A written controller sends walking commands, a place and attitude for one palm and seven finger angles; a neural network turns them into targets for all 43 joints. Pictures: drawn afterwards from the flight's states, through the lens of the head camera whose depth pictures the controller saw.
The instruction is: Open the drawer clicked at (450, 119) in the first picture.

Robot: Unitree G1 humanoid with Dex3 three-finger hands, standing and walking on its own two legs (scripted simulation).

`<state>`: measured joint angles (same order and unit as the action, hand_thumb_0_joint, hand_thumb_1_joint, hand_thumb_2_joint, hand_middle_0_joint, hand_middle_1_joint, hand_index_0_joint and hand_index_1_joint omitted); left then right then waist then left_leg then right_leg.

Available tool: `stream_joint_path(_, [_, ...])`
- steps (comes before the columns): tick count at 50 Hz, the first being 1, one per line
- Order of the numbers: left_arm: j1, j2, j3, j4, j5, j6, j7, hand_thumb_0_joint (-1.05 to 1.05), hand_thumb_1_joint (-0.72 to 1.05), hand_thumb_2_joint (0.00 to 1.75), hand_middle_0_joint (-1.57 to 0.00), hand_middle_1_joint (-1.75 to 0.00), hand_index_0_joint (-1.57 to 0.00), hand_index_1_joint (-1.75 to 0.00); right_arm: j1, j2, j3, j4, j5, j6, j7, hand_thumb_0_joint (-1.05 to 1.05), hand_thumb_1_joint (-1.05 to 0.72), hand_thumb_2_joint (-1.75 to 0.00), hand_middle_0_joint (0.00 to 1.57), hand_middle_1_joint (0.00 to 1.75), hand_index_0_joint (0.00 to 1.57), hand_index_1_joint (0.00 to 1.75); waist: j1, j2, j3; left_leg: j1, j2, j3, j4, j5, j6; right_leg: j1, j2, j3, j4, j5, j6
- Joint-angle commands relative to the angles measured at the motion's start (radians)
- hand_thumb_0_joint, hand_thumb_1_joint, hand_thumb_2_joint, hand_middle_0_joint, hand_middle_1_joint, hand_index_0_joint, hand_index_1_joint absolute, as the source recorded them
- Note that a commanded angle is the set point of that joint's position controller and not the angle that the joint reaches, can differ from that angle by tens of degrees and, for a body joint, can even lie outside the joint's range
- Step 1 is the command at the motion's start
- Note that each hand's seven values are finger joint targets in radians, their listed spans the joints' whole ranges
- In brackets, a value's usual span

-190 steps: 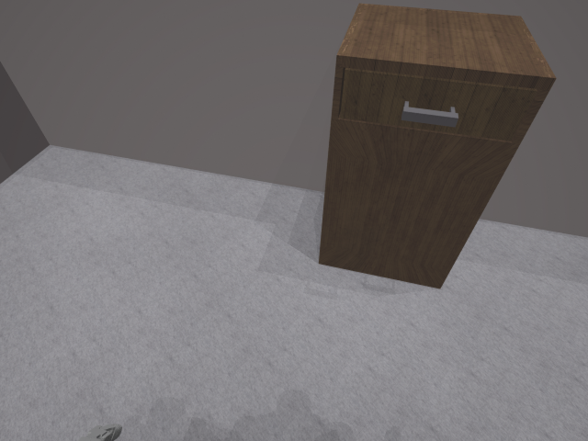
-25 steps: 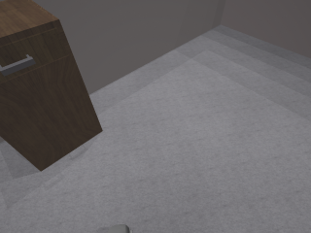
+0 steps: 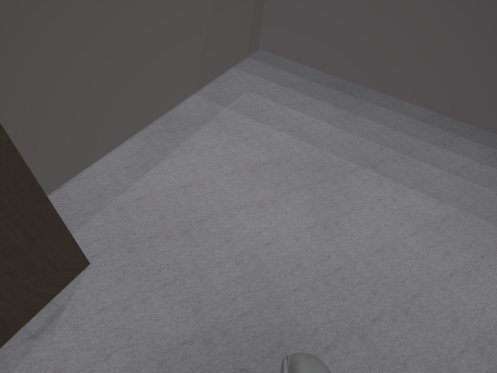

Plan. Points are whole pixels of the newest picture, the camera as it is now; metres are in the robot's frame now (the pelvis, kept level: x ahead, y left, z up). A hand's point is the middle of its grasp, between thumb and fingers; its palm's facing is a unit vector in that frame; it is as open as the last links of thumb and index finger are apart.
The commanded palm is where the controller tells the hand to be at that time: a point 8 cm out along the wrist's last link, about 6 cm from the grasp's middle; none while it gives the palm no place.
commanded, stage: walk to a spot facing it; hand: left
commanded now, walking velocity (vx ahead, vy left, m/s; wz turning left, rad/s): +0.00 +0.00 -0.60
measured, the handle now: out of the picture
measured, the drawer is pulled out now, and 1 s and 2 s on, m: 0.00 0.00 0.00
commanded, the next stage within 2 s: turn to face it in 1.48 s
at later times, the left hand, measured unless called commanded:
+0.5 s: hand (193, 302) +0.28 +0.12 -0.17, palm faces -0.25 -0.94 -0.23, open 7.4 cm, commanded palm none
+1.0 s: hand (175, 286) +0.32 +0.17 -0.18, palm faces -0.50 -0.84 -0.21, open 7.4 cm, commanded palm none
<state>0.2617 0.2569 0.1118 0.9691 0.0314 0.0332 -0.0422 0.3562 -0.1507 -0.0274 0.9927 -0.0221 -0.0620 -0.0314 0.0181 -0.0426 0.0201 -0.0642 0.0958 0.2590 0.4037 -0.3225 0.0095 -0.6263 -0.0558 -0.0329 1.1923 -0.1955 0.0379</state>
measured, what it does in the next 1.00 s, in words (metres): walks ahead, turning right: right foot, then left foot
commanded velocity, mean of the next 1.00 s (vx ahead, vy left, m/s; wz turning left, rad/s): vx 0.00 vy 0.00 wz -0.60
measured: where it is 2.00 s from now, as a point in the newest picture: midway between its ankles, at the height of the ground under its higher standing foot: outside the picture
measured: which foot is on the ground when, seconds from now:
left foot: down 0.00-0.24, up 0.26-0.68, down 0.70-1.00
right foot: up 0.00-0.22, down 0.24-0.70, up 0.72-1.00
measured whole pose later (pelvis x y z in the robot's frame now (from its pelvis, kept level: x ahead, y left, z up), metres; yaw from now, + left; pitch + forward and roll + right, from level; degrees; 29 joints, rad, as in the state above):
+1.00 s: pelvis +0.16 +0.02 +0.00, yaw -35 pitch +0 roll -2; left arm 0.24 0.26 0.11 0.95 0.02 0.08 -0.03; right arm 0.23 -0.17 -0.04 0.91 -0.03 0.00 -0.03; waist 0.02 -0.03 0.07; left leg -0.17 0.13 0.24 0.49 -0.32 0.00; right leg -0.48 -0.05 -0.02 1.04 -0.41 0.08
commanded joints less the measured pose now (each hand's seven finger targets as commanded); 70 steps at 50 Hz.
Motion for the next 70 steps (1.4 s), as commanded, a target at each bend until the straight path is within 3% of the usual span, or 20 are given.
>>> stream_joint_path(1, [-0.097,-0.038,-0.018,-0.091,0.0,-0.003,-0.008,0.0,0.9,0.9,-0.2,-0.3,-0.2,-0.3,0.063,-0.136,-0.032,-0.022,0.002,-0.011,-0.007,0.0,-0.9,-0.9,0.2,0.3,0.2,0.3,-0.021,0.179,0.102,0.017,0.228,-0.042,-0.117,0.645,0.058,-0.099,-0.025,-0.053,-0.138,0.035,0.009])
stream_joint_path(5, [-0.205,-0.04,-0.03,-0.121,-0.004,-0.01,-0.005,0.0,0.9,0.9,-0.2,-0.3,-0.2,-0.3,0.102,-0.155,-0.043,0.009,-0.008,0.007,-0.006,0.0,-0.9,-0.9,0.2,0.3,0.2,0.3,-0.063,0.2,0.114,0.071,0.244,0.002,-0.039,0.772,0.082,-0.012,0.01,-0.12,-0.389,-0.026,-0.019])
stream_joint_path(9, [-0.034,0.015,-0.015,-0.082,0.003,-0.035,0.006,0.0,0.9,0.9,-0.2,-0.3,-0.2,-0.3,0.052,-0.212,-0.065,-0.011,0.005,0.016,-0.002,0.0,-0.9,-0.9,0.2,0.3,0.2,0.3,0.034,0.191,-0.035,0.068,0.243,0.054,0.287,0.983,0.044,0.308,0.084,-0.153,-0.572,0.0,-0.072])
stream_joint_path(10, [0.103,0.073,-0.002,-0.051,0.005,-0.05,0.014,0.0,0.9,0.9,-0.2,-0.3,-0.2,-0.3,0.033,-0.216,-0.065,-0.032,0.013,0.019,0.007,0.0,-0.9,-0.9,0.2,0.3,0.2,0.3,0.107,0.119,-0.121,-0.055,0.231,0.056,0.51,0.837,-0.001,0.546,0.055,-0.116,-0.679,0.151,-0.093])
stream_joint_path(12, [0.207,0.249,0.031,-0.025,-0.026,-0.06,0.042,0.0,0.9,0.9,-0.2,-0.3,-0.2,-0.3,0.047,-0.122,-0.048,-0.088,0.031,0.027,0.004,0.0,-0.9,-0.9,0.2,0.3,0.2,0.3,0.103,-0.196,-0.35,-0.528,-0.022,-0.094,1.092,-0.362,-0.088,0.924,-0.4,0.527,-0.695,0.947,-0.326])
stream_joint_path(13, [0.154,0.227,0.027,-0.045,-0.034,-0.048,0.056,0.0,0.9,0.9,-0.2,-0.3,-0.2,-0.3,0.01,-0.137,-0.048,-0.105,0.029,0.037,-0.006,0.0,-0.9,-0.9,0.2,0.3,0.2,0.3,0.089,-0.089,-0.301,-0.522,0.029,-0.227,1.079,-0.292,-0.069,0.835,-0.382,0.424,-0.729,0.83,-0.346])
stream_joint_path(19, [-0.153,0.119,-0.012,-0.124,-0.014,-0.037,0.065,0.0,0.9,0.9,-0.2,-0.3,-0.2,-0.3,0.008,-0.11,-0.041,-0.073,-0.004,0.101,0.004,0.0,-0.9,-0.9,0.2,0.3,0.2,0.3,-0.063,0.004,-0.054,-0.39,0.063,-0.232,0.818,-0.061,-0.089,0.261,-0.167,0.222,-0.888,0.219,-0.202])
stream_joint_path(24, [-0.123,0.117,-0.008,-0.128,-0.01,-0.029,0.049,0.0,0.9,0.9,-0.2,-0.3,-0.2,-0.3,-0.067,-0.127,-0.045,-0.115,-0.006,0.099,0.012,0.0,-0.9,-0.9,0.2,0.3,0.2,0.3,-0.04,-0.096,-0.046,-0.405,0.018,-0.23,0.666,-0.007,-0.087,0.246,-0.106,0.273,-0.918,-0.033,-0.188])
stream_joint_path(30, [-0.074,0.14,0.008,-0.146,-0.002,-0.015,0.05,0.0,0.9,0.9,-0.2,-0.3,-0.2,-0.3,-0.163,-0.126,-0.041,-0.173,0.012,0.074,0.005,0.0,-0.9,-0.9,0.2,0.3,0.2,0.3,0.007,-0.121,-0.096,-0.311,-0.053,-0.223,0.34,-0.102,-0.075,0.345,-0.12,0.399,-0.83,0.159,-0.214])
stream_joint_path(33, [-0.105,0.139,0.008,-0.161,-0.013,-0.006,0.049,0.0,0.9,0.9,-0.2,-0.3,-0.2,-0.3,-0.073,-0.142,-0.046,-0.151,0.018,0.061,-0.006,0.0,-0.9,-0.9,0.2,0.3,0.2,0.3,-0.04,-0.107,-0.14,-0.105,-0.069,-0.211,0.058,0.037,-0.057,0.293,-0.073,0.402,-0.754,0.2,-0.146])
stream_joint_path(35, [-0.085,0.041,-0.011,-0.194,-0.03,-0.004,0.037,0.0,0.9,0.9,-0.2,-0.3,-0.2,-0.3,-0.071,-0.284,-0.071,-0.172,0.005,0.051,-0.007,0.0,-0.9,-0.9,0.2,0.3,0.2,0.3,-0.045,0.321,-0.118,0.088,0.299,-0.565,-0.169,0.111,0.045,-0.029,0.147,0.167,-0.423,-0.242,-0.029])
stream_joint_path(36, [-0.093,0.073,-0.002,-0.189,-0.009,-0.002,0.034,0.0,0.9,0.9,-0.2,-0.3,-0.2,-0.3,-0.117,-0.299,-0.071,-0.191,0.001,0.059,-0.006,0.0,-0.9,-0.9,0.2,0.3,0.2,0.3,-0.041,0.299,-0.055,-0.037,0.414,-0.603,-0.168,0.195,0.115,-0.041,0.108,0.103,-0.191,-0.358,-0.003])
stream_joint_path(41, [-0.015,0.064,0.014,-0.124,-0.003,0.014,0.012,0.0,0.9,0.9,-0.2,-0.3,-0.2,-0.3,-0.206,-0.188,-0.042,-0.201,-0.003,0.043,-0.013,0.0,-0.9,-0.9,0.2,0.3,0.2,0.3,0.014,0.2,-0.022,-0.063,0.198,-0.227,-0.066,0.51,0.068,-0.013,0.06,0.065,0.067,-0.175,0.036])
stream_joint_path(51, [-0.163,0.013,-0.014,-0.146,-0.011,0.014,0.007,0.0,0.9,0.9,-0.2,-0.3,-0.2,-0.3,-0.034,-0.23,-0.079,-0.11,-0.007,0.057,0.001,0.0,-0.9,-0.9,0.2,0.3,0.2,0.3,-0.08,0.279,-0.019,0.053,0.265,-0.111,0.011,0.638,0.102,0.11,0.015,-0.065,-0.33,-0.247,0.029])
stream_joint_path(56, [-0.05,0.05,-0.007,-0.115,-0.009,-0.014,0.017,0.0,0.9,0.9,-0.2,-0.3,-0.2,-0.3,-0.066,-0.245,-0.09,-0.106,0.001,0.06,0.014,0.0,-0.9,-0.9,0.2,0.3,0.2,0.3,-0.002,0.209,-0.084,-0.055,0.26,-0.017,0.248,0.584,0.009,0.421,0.042,-0.094,-0.705,-0.012,-0.027])
stream_joint_path(57, [0.048,0.145,0.01,-0.089,-0.001,-0.03,0.029,0.0,0.9,0.9,-0.2,-0.3,-0.2,-0.3,-0.053,-0.211,-0.081,-0.123,0.012,0.063,0.022,0.0,-0.9,-0.9,0.2,0.3,0.2,0.3,0.044,-0.015,-0.157,-0.268,0.206,0.015,0.467,0.359,-0.053,0.671,-0.107,0.102,-0.785,0.232,-0.088])
stream_joint_path(58, [0.125,0.255,0.035,-0.066,-0.006,-0.034,0.047,0.0,0.9,0.9,-0.2,-0.3,-0.2,-0.3,-0.125,-0.127,-0.053,-0.184,0.008,0.067,0.025,0.0,-0.9,-0.9,0.2,0.3,0.2,0.3,0.079,-0.288,-0.161,-0.542,0.039,-0.027,0.718,-0.297,-0.104,0.756,-0.347,0.445,-0.783,0.713,-0.199])
stream_joint_path(59, [0.138,0.25,0.034,-0.058,-0.023,-0.027,0.06,0.0,0.9,0.9,-0.2,-0.3,-0.2,-0.3,-0.159,-0.153,-0.053,-0.196,0.013,0.082,0.006,0.0,-0.9,-0.9,0.2,0.3,0.2,0.3,0.081,-0.213,-0.176,-0.548,0.044,-0.198,0.801,-0.349,-0.089,0.712,-0.374,0.406,-0.771,0.782,-0.269])
stream_joint_path(64, [-0.095,0.128,-0.001,-0.126,-0.021,-0.026,0.062,0.0,0.9,0.9,-0.2,-0.3,-0.2,-0.3,-0.128,-0.159,-0.058,-0.131,-0.005,0.102,0.014,0.0,-0.9,-0.9,0.2,0.3,0.2,0.3,-0.018,-0.096,-0.048,-0.5,0.056,-0.23,0.768,-0.063,-0.109,0.49,-0.174,0.24,-0.853,0.332,-0.189])
stream_joint_path(70, [-0.048,0.137,-0.002,-0.112,-0.017,-0.042,0.047,0.0,0.9,0.9,-0.2,-0.3,-0.2,-0.3,-0.162,-0.179,-0.064,-0.14,-0.011,0.095,0.03,0.0,-0.9,-0.9,0.2,0.3,0.2,0.3,-0.001,-0.087,-0.004,-0.516,0.036,-0.231,0.665,0.02,-0.118,0.448,-0.141,0.324,-0.955,-0.111,-0.19])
